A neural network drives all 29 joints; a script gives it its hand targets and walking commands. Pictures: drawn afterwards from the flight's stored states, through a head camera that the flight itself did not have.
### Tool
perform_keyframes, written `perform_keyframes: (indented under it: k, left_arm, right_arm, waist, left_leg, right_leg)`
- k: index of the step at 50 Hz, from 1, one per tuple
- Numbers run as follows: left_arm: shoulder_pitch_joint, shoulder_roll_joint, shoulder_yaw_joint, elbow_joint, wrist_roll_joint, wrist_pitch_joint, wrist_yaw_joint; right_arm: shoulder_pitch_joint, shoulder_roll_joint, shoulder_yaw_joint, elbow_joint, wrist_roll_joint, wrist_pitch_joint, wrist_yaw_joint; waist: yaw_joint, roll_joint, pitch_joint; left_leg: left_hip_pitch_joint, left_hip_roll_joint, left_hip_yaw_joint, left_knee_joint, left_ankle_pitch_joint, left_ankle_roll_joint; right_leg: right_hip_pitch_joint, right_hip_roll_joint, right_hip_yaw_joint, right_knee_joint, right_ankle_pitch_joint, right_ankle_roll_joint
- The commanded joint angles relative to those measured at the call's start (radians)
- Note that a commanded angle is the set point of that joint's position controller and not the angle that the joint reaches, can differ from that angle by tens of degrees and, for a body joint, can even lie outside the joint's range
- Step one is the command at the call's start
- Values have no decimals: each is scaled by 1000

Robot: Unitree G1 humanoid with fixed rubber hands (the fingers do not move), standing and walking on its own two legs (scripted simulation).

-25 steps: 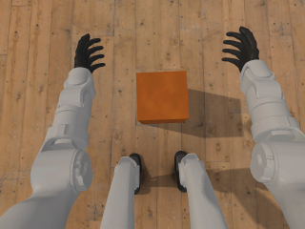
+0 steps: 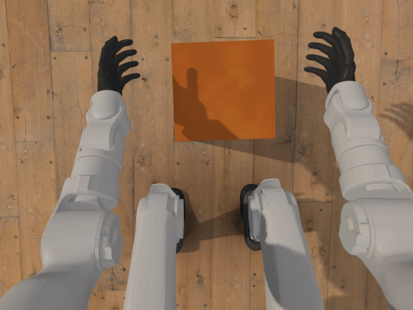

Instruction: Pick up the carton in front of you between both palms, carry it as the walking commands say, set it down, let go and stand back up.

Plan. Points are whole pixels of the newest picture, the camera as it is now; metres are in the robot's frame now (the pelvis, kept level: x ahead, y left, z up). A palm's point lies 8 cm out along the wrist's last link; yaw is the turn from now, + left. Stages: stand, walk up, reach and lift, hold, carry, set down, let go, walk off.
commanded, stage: reach and lift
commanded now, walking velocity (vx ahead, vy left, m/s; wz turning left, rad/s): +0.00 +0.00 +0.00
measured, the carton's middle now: (220, 99) +0.48 -0.03 -0.37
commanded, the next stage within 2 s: none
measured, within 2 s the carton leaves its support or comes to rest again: leaves its support in 1.26 s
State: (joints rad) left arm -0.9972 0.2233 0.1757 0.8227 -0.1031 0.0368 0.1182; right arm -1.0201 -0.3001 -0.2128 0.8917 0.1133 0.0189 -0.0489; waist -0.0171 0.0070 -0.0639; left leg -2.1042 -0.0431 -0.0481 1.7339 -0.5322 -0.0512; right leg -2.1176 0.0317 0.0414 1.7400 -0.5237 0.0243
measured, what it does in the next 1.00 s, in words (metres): lowers itself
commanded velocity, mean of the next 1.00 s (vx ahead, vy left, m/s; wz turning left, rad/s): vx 0.00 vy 0.00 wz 0.00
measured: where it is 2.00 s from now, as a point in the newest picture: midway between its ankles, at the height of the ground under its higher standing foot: (213, 230)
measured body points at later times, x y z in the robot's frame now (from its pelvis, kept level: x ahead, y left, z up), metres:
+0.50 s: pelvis -0.04 +0.00 -0.12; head +0.33 -0.01 +0.13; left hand +0.50 +0.16 -0.31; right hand +0.49 -0.21 -0.32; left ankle +0.08 +0.13 -0.46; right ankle +0.08 -0.12 -0.46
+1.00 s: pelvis -0.04 +0.00 -0.12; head +0.33 -0.01 +0.14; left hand +0.51 +0.12 -0.31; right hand +0.49 -0.18 -0.31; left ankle +0.08 +0.13 -0.46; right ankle +0.08 -0.12 -0.46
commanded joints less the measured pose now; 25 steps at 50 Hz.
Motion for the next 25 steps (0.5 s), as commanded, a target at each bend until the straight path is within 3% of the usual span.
perform_keyframes:
  k: [1, 7, 11, 17, 21, 23, 25]
  left_arm:
    - [-236, 113, -24, -165, -36, -4, 15]
    - [-340, 126, -25, -49, -53, 25, 21]
    - [-437, 151, -27, 61, -62, 14, 20]
    - [-537, 189, -58, 182, -102, -23, 19]
    - [-581, 216, -100, 167, -141, -47, 27]
    - [-607, 220, -104, 148, -140, -50, 31]
    - [-602, 190, -126, 139, -162, -51, 28]
  right_arm:
    - [-232, -163, 15, -149, 43, -7, -8]
    - [-345, -173, 28, -27, 60, 18, -10]
    - [-440, -184, 49, 77, 69, 8, -19]
    - [-550, -211, 93, 180, 97, -26, -33]
    - [-595, -236, 116, 143, 120, -47, -48]
    - [-609, -242, 123, 129, 135, -50, -50]
    - [-608, -230, 136, 126, 139, -51, -52]
  waist:
    - [-19, 8, -1213]
    - [-17, -1, -971]
    - [-8, -8, -856]
    - [-8, -18, -803]
    - [-27, -19, -883]
    - [-16, 10, -887]
    - [-22, -1, -886]
  left_leg:
    - [635, -34, 99, -1, 489, -20]
    - [461, -16, 110, 69, 204, -17]
    - [396, -2, 102, 126, 121, -10]
    - [354, 13, 91, 214, 137, -5]
    - [402, 16, 88, 262, 195, -2]
    - [393, 11, 101, 283, 216, -5]
    - [380, 6, 102, 291, 242, -6]
  right_leg:
    - [645, 23, -88, -19, 528, 21]
    - [482, -1, -87, 43, 252, 22]
    - [419, -18, -72, 95, 160, 20]
    - [407, -32, -52, 184, 171, 16]
    - [437, -31, -59, 232, 239, 17]
    - [451, -29, -50, 248, 266, 12]
    - [486, -21, -53, 263, 303, 11]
